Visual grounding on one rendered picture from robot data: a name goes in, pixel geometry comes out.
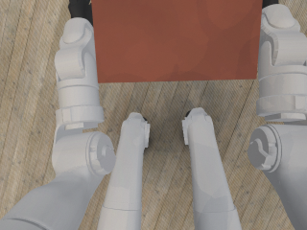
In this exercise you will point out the left robot upper arm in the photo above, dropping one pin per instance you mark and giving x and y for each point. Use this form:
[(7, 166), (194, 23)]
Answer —
[(80, 162)]

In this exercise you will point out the robot left hand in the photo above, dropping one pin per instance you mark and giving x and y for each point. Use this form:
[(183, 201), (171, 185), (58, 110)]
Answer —
[(81, 9)]

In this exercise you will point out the right robot forearm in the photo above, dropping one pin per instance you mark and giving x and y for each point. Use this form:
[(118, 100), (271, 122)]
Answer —
[(282, 68)]

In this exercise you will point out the robot right shin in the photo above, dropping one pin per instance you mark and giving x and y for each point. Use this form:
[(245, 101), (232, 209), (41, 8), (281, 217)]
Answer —
[(200, 110)]

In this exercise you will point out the carton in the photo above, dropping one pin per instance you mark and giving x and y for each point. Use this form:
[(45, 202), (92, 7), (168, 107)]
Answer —
[(176, 40)]

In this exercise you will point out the robot left shin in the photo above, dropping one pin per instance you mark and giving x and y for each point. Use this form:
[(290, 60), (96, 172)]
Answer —
[(134, 115)]

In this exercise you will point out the right robot upper arm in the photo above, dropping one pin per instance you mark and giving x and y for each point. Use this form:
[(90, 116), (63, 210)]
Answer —
[(280, 152)]

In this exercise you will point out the left robot forearm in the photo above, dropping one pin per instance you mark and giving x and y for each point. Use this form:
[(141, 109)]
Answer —
[(77, 80)]

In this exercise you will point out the robot shin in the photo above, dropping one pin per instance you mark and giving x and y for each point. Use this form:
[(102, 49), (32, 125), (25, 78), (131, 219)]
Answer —
[(200, 110), (134, 115)]

